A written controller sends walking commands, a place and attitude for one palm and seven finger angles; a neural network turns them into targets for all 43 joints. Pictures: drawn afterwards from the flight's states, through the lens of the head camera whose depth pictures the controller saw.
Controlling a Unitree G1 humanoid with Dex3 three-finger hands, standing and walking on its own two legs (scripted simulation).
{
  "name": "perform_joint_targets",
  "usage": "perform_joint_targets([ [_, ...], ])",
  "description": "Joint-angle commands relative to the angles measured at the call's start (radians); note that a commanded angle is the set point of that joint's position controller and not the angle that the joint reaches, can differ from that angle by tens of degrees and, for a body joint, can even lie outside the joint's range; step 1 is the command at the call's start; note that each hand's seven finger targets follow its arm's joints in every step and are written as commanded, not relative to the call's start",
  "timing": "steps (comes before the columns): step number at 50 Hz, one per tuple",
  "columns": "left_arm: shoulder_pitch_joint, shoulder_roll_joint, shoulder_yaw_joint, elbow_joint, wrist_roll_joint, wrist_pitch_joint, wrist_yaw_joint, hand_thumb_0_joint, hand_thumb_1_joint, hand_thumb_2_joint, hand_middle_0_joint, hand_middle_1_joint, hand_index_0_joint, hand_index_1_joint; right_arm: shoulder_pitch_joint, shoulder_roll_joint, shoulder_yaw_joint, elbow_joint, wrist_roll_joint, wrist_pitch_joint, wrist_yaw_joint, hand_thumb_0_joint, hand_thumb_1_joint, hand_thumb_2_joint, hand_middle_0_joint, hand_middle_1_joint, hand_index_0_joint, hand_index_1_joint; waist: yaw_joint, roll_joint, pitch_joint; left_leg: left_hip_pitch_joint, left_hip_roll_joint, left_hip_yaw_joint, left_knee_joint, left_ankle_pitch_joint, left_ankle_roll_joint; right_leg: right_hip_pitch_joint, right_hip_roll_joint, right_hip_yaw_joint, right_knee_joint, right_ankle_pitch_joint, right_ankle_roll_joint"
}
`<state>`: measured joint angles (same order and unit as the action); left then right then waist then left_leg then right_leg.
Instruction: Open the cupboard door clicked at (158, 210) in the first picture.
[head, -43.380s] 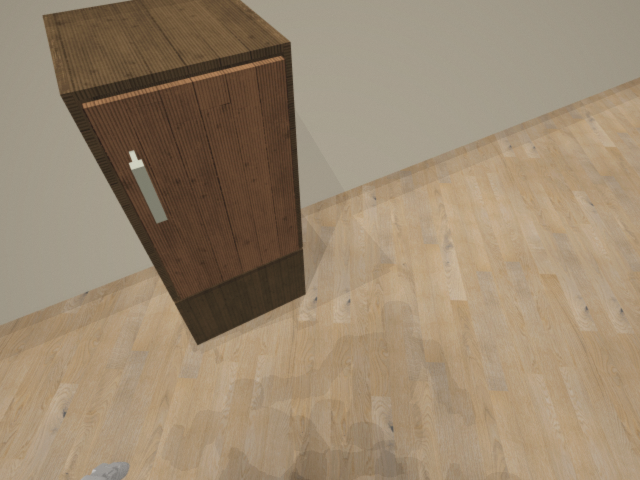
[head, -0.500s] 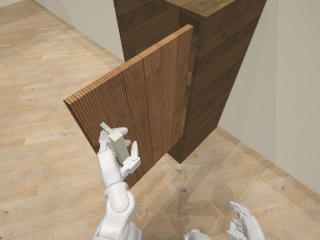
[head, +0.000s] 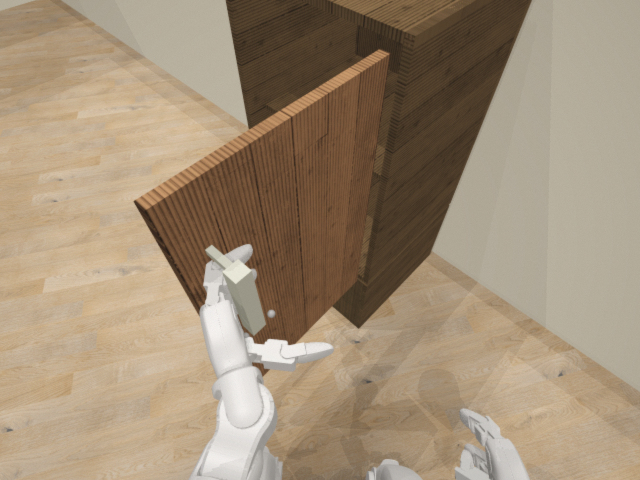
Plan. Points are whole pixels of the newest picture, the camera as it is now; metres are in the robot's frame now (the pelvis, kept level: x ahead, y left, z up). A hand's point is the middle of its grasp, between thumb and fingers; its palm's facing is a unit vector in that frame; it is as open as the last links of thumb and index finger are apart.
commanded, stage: open thumb and fingers to let go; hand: left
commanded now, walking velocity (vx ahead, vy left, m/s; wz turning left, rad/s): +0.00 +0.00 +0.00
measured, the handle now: (235, 291) +0.34 +0.13 +0.04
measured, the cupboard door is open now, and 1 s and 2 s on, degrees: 92 93 93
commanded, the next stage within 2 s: slide the hand sideways off the handle in 0.10 s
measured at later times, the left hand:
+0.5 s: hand (255, 347) +0.26 +0.09 +0.04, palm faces -0.06 -1.00 +0.05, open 16.2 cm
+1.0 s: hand (226, 381) +0.23 +0.12 +0.04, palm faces -0.01 -1.00 +0.01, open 16.1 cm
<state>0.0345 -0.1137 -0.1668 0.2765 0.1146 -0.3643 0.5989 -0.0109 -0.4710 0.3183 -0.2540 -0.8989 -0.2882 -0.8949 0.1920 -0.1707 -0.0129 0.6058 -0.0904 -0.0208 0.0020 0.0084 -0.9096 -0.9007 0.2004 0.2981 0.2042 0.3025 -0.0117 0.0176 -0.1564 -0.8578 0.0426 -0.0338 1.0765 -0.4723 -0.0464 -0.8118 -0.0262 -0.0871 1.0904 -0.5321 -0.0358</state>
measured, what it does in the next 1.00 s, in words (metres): stands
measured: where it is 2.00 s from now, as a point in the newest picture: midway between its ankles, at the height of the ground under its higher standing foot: outside the picture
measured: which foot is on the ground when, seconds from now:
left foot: down 0.00-1.00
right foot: down 0.00-1.00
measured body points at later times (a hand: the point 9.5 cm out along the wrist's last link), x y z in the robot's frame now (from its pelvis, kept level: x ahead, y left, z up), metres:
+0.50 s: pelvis -0.01 +0.02 -0.01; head +0.05 +0.02 +0.44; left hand +0.26 +0.14 +0.04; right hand +0.16 -0.21 -0.10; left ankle +0.03 +0.15 -0.66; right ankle +0.00 -0.10 -0.66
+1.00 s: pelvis +0.00 +0.02 -0.01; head +0.07 +0.02 +0.43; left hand +0.22 +0.17 +0.04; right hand +0.18 -0.19 -0.09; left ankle +0.03 +0.15 -0.66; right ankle +0.00 -0.10 -0.66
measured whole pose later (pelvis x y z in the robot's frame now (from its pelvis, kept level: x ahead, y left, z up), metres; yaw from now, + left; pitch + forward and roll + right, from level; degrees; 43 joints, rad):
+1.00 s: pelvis +0.00 +0.02 -0.01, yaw -1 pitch +15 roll -1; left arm 0.41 0.09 -0.16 -0.12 -0.05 -0.38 0.06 -0.02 -0.50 0.30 -0.17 -0.32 -0.20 -0.32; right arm 0.23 -0.19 0.02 0.43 -0.02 -0.04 -0.01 0.01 -0.91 -0.90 0.20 0.30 0.21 0.30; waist 0.00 0.03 -0.14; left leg -0.92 0.03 -0.02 1.18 -0.52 -0.01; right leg -0.86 -0.04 -0.07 1.16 -0.56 0.00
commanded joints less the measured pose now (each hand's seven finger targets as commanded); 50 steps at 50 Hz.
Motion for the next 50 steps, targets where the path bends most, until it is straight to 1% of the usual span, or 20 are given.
perform_joint_targets([
  [1,-0.191,-0.018,0.023,-0.207,0.02,-0.046,0.017,0.0,-0.5,0.3,-0.175,-0.45,-0.175,-0.45,-0.059,-0.093,-0.032,-0.144,0.002,-0.044,-0.008,0.0,-0.9,-0.9,0.2,0.3,0.2,0.3,-0.002,-0.094,-0.26,0.144,-0.051,0.028,-0.104,0.198,0.049,0.163,0.014,0.055,-0.195,0.301,0.014],
  [4,-0.179,-0.048,0.001,-0.226,0.019,-0.04,0.019,0.0,-0.5,0.3,-0.15,-0.3,-0.15,-0.3,-0.066,-0.09,-0.031,-0.148,0.003,-0.044,-0.002,0.0,-0.9,-0.9,0.2,0.3,0.2,0.3,0.004,-0.063,-0.267,0.158,-0.051,0.026,-0.111,0.207,0.046,0.156,0.017,0.039,-0.182,0.3,0.009],
  [10,-0.208,-0.07,-0.016,-0.218,0.024,-0.019,0.03,0.0,-0.5,0.3,-0.15,-0.3,-0.15,-0.3,-0.073,-0.092,-0.029,-0.15,0.003,-0.046,0.002,0.0,-0.9,-0.9,0.2,0.3,0.2,0.3,-0.002,-0.072,-0.25,0.154,-0.05,0.018,-0.112,0.192,0.044,0.129,0.022,0.027,-0.176,0.264,0.006],
  [11,-0.198,0.052,-0.201,-0.244,0.122,-0.066,-0.176,0.0,-0.5,0.3,-0.15,-0.3,-0.15,-0.3,-0.014,-0.131,-0.027,-0.137,0.01,-0.043,0.003,0.0,-0.9,-0.9,0.2,0.3,0.2,0.3,-0.096,-0.124,-0.201,0.155,-0.05,0.019,-0.081,0.186,0.064,0.078,0.012,0.056,-0.169,0.324,0.015],
  [12,-0.242,0.147,-0.099,-0.316,0.079,-0.11,-0.29,0.0,-0.5,0.3,-0.15,-0.3,-0.15,-0.3,-0.009,-0.131,-0.04,-0.16,0.019,-0.039,-0.003,0.0,-0.9,-0.9,0.2,0.3,0.2,0.3,-0.052,-0.066,-0.286,0.162,-0.052,0.023,-0.074,0.2,0.068,0.125,0.005,0.071,-0.16,0.36,0.006],
  [13,-0.219,0.182,-0.091,-0.337,0.055,-0.131,-0.38,0.0,-0.5,0.3,-0.15,-0.3,-0.15,-0.3,-0.015,-0.134,-0.038,-0.174,0.027,-0.037,-0.009,0.0,-0.9,-0.9,0.2,0.3,0.2,0.3,-0.038,-0.024,-0.314,0.179,-0.054,0.028,-0.074,0.204,0.069,0.143,0.003,0.08,-0.153,0.371,0.002],
  [14,-0.203,0.167,-0.114,-0.337,0.015,-0.141,-0.467,0.0,-0.5,0.3,-0.15,-0.3,-0.15,-0.3,-0.011,-0.133,-0.033,-0.182,0.039,-0.04,-0.012,0.0,-0.9,-0.9,0.2,0.3,0.2,0.3,-0.053,-0.023,-0.298,0.185,-0.054,0.026,-0.073,0.204,0.071,0.14,0.004,0.078,-0.154,0.373,0.003],
  [15,-0.16,0.164,-0.093,-0.33,-0.049,-0.143,-0.532,0.0,-0.5,0.3,-0.15,-0.3,-0.15,-0.3,-0.013,-0.132,-0.029,-0.2,0.052,-0.046,-0.015,0.0,-0.9,-0.9,0.2,0.3,0.2,0.3,-0.04,-0.029,-0.268,0.172,-0.055,0.023,-0.082,0.181,0.068,0.146,0.007,0.078,-0.165,0.345,0.003],
  [17,-0.105,0.106,-0.074,-0.339,-0.178,-0.122,-0.594,0.0,-0.5,0.3,-0.15,-0.3,-0.15,-0.3,-0.034,-0.129,-0.021,-0.229,0.078,-0.059,-0.021,0.0,-0.9,-0.9,0.2,0.3,0.2,0.3,-0.026,-0.03,-0.236,0.18,-0.054,0.021,-0.101,0.151,0.063,0.14,0.017,0.062,-0.183,0.286,0.005],
  [19,-0.067,0.099,-0.029,-0.332,-0.236,-0.095,-0.58,0.0,-0.5,0.3,-0.15,-0.3,-0.15,-0.3,-0.038,-0.135,-0.017,-0.241,0.086,-0.065,-0.022,0.0,-0.9,-0.9,0.2,0.3,0.2,0.3,-0.011,-0.063,-0.202,0.162,-0.053,0.012,-0.115,0.112,0.058,0.124,0.021,0.046,-0.192,0.211,0.009],
  [20,-0.069,0.108,-0.016,-0.342,-0.234,-0.092,-0.559,0.0,-0.5,0.3,-0.15,-0.3,-0.15,-0.3,-0.039,-0.14,-0.02,-0.244,0.085,-0.068,-0.021,0.0,-0.9,-0.9,0.2,0.3,0.2,0.3,-0.015,-0.074,-0.203,0.157,-0.052,0.011,-0.111,0.105,0.058,0.108,0.021,0.043,-0.186,0.192,0.012],
  [23,-0.015,0.133,-0.005,-0.382,-0.179,-0.098,-0.502,0.0,-0.5,0.3,-0.15,-0.3,-0.15,-0.3,-0.03,-0.14,-0.025,-0.259,0.075,-0.073,-0.008,0.0,-0.9,-0.9,0.2,0.3,0.2,0.3,0.002,-0.059,-0.217,0.154,-0.053,0.007,-0.105,0.131,0.057,0.09,0.019,0.031,-0.143,0.207,0.006],
  [25,0.022,0.136,-0.021,-0.403,-0.146,-0.102,-0.488,0.0,-0.5,0.3,-0.15,-0.3,-0.15,-0.3,-0.023,-0.141,-0.027,-0.271,0.071,-0.069,0.001,0.0,-0.9,-0.9,0.2,0.3,0.2,0.3,-0.002,-0.06,-0.218,0.144,-0.052,0.007,-0.099,0.128,0.058,0.077,0.02,0.032,-0.133,0.205,0.005],
  [26,0.059,0.171,0.007,-0.404,-0.134,-0.101,-0.482,0.0,-0.5,0.3,-0.15,-0.3,-0.15,-0.3,-0.021,-0.145,-0.029,-0.275,0.071,-0.065,0.002,0.0,-0.9,-0.9,0.2,0.3,0.2,0.3,0.008,-0.068,-0.214,0.133,-0.049,0.007,-0.099,0.124,0.057,0.08,0.022,0.035,-0.13,0.193,0.002],
  [27,0.053,0.163,-0.008,-0.425,-0.128,-0.102,-0.479,0.0,-0.5,0.3,-0.15,-0.3,-0.15,-0.3,-0.026,-0.142,-0.027,-0.284,0.069,-0.062,0.003,0.0,-0.9,-0.9,0.2,0.3,0.2,0.3,0.005,-0.042,-0.207,0.131,-0.053,0.012,-0.097,0.118,0.058,0.075,0.019,0.038,-0.129,0.193,0.002],
  [31,0.085,0.204,0.031,-0.468,-0.128,-0.094,-0.481,0.0,-0.5,0.3,-0.15,-0.3,-0.15,-0.3,-0.023,-0.142,-0.025,-0.297,0.071,-0.052,-0.005,0.0,-0.9,-0.9,0.2,0.3,0.2,0.3,0.006,-0.043,-0.209,0.118,-0.051,0.011,-0.096,0.092,0.059,0.073,0.026,0.043,-0.131,0.16,0.002],
  [38,0.172,0.186,0.031,-0.53,-0.174,-0.081,-0.514,0.0,-0.5,0.3,-0.15,-0.3,-0.15,-0.3,-0.024,-0.139,-0.019,-0.312,0.078,-0.064,-0.015,0.0,-0.9,-0.9,0.2,0.3,0.2,0.3,0.007,-0.009,-0.198,0.13,-0.048,0.001,-0.099,0.091,0.054,0.059,0.033,0.025,-0.12,0.158,0.002],
  [40,0.233,0.189,0.034,-0.556,-0.173,-0.077,-0.515,0.0,-0.5,0.3,-0.15,-0.3,-0.15,-0.3,-0.018,-0.138,-0.022,-0.318,0.077,-0.068,-0.015,0.0,-0.9,-0.9,0.2,0.3,0.2,0.3,0.014,-0.008,-0.225,0.145,-0.047,0.002,-0.094,0.134,0.051,0.07,0.034,0.021,-0.105,0.204,0.002],
  [44,0.309,0.211,0.044,-0.583,-0.166,-0.066,-0.52,0.0,-0.5,0.3,-0.15,-0.3,-0.15,-0.3,-0.008,-0.139,-0.02,-0.332,0.075,-0.067,-0.014,0.0,-0.9,-0.9,0.2,0.3,0.2,0.3,0.007,-0.04,-0.203,0.119,-0.047,0.001,-0.085,0.141,0.052,0.072,0.034,0.019,-0.1,0.224,0.006],
  [50,0.368,0.23,0.064,-0.631,-0.18,-0.085,-0.555,0.0,-0.5,0.3,-0.15,-0.3,-0.15,-0.3,-0.005,-0.137,-0.021,-0.34,0.075,-0.073,-0.021,0.0,-0.9,-0.9,0.2,0.3,0.2,0.3,0.005,-0.015,-0.186,0.097,-0.051,0.004,-0.062,0.136,0.055,0.056,0.036,0.027,-0.093,0.225,0.006],
])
